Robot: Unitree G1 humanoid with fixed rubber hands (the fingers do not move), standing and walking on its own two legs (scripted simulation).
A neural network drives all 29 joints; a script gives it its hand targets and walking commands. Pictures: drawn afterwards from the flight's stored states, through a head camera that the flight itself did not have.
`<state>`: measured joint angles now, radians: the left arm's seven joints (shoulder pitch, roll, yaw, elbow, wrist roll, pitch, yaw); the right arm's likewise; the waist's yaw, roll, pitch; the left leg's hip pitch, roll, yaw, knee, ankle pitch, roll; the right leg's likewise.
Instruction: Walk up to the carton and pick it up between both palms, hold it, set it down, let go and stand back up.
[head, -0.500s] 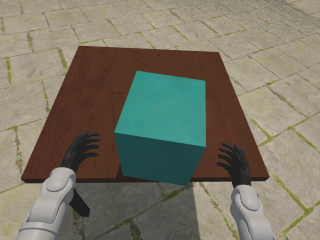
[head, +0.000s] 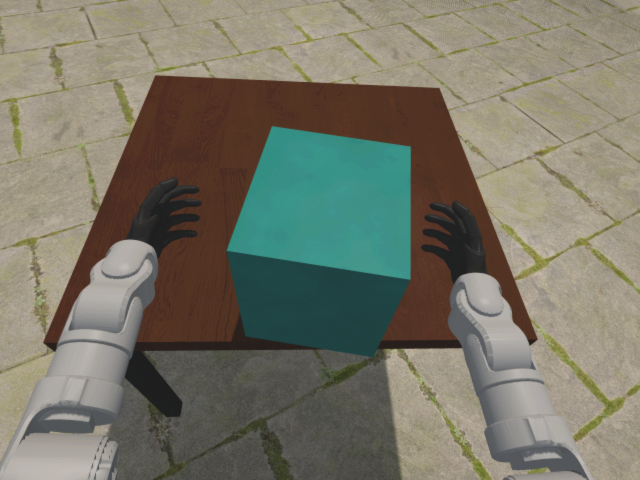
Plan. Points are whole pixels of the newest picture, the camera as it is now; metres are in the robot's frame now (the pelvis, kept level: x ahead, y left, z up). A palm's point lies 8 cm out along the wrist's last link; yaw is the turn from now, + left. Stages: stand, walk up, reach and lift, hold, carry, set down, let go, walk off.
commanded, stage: reach and lift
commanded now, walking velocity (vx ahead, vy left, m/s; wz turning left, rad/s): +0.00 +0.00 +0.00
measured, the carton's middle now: (324, 245) +0.45 -0.01 -0.03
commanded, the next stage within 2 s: none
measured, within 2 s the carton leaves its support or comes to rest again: neither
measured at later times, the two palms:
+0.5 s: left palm (162, 171) +0.44 +0.21 +0.13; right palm (470, 208) +0.41 -0.18 +0.11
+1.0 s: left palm (187, 191) +0.45 +0.19 +0.08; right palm (474, 227) +0.42 -0.21 +0.07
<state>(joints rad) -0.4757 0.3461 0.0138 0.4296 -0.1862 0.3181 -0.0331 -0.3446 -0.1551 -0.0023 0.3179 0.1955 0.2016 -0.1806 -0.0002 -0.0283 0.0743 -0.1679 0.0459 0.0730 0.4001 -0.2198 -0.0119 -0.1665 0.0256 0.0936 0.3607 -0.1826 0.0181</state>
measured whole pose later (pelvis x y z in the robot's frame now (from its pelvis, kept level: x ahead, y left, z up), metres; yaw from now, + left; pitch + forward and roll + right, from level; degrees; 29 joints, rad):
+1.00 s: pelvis +0.01 +0.00 +0.00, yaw +0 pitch +12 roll -1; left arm -0.93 0.30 0.01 1.19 -0.19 -0.01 -0.03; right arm -0.77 -0.23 -0.01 0.98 0.28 -0.01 -0.17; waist -0.05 0.00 -0.10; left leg -0.43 0.05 0.07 0.43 -0.21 -0.01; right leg -0.42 0.03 0.09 0.37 -0.16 0.02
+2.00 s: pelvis -0.02 +0.00 -0.03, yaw +0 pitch +28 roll -1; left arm -1.05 0.19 0.00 1.46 -0.19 -0.37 0.03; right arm -0.85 -0.09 -0.11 1.14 0.14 -0.25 -0.16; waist -0.05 0.01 -0.26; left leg -0.88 0.05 0.07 0.62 -0.22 0.00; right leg -0.87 0.03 0.09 0.58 -0.19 0.04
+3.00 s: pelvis +0.00 +0.02 -0.02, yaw +0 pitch +16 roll -2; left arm -0.91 0.10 0.32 1.50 0.10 -0.46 0.03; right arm -0.72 0.07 -0.62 1.14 -0.38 -0.38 -0.13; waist -0.05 0.01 -0.14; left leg -0.60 0.05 0.07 0.57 -0.26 0.01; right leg -0.57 0.02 0.09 0.49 -0.20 0.04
